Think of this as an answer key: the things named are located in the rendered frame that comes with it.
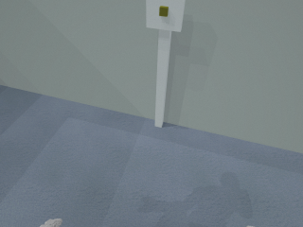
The panel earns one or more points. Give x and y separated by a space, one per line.
165 25

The button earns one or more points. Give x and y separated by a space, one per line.
163 11

